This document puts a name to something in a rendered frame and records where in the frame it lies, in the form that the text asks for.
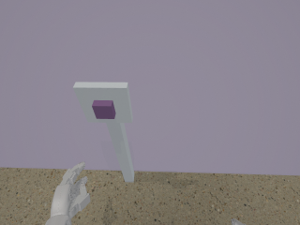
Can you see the panel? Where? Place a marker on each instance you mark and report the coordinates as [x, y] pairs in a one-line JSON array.
[[118, 92]]

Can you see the robot left hand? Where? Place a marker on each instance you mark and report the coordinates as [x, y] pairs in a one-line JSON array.
[[69, 198]]

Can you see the robot left forearm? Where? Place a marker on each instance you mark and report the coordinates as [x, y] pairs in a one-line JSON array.
[[59, 220]]

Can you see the button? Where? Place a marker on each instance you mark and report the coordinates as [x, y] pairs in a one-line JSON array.
[[104, 109]]

